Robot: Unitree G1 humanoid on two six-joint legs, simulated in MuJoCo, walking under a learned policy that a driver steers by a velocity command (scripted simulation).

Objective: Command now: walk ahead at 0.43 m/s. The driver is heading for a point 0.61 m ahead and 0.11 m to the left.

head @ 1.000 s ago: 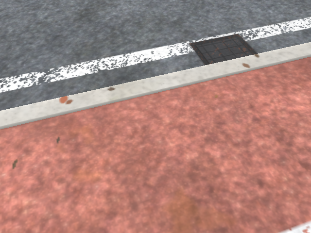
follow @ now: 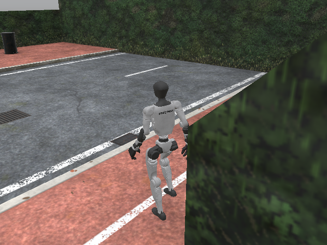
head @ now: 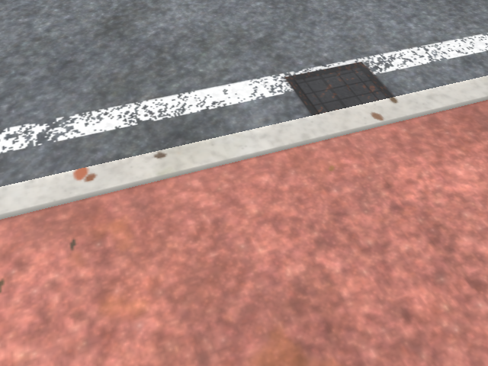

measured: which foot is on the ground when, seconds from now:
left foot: down 0.00-0.20, up 0.22-0.74, down 0.76-1.00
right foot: up 0.00-0.18, down 0.20-0.78, up 0.80-1.00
